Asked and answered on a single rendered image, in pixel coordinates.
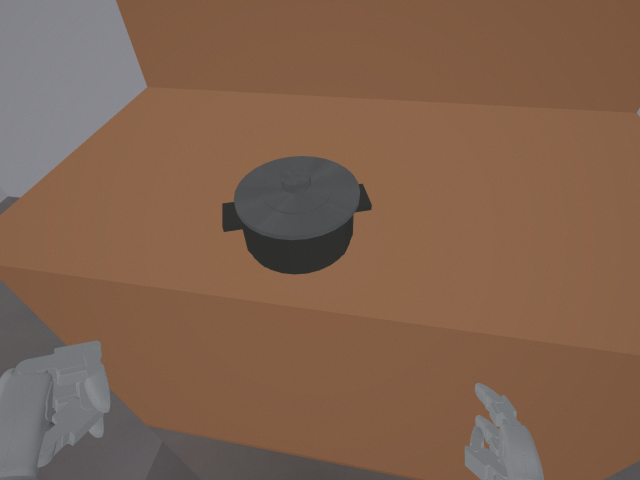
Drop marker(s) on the knob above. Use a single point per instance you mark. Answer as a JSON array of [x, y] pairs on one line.
[[295, 180]]

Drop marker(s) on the lid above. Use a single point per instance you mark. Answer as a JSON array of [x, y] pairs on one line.
[[264, 207]]

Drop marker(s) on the table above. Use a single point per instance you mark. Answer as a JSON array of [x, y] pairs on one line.
[[499, 144]]

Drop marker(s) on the robot right hand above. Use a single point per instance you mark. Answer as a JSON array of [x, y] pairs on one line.
[[512, 454]]

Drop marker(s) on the pot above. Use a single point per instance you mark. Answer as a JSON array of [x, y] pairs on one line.
[[295, 256]]

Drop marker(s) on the robot left hand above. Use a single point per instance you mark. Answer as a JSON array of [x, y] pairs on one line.
[[74, 382]]

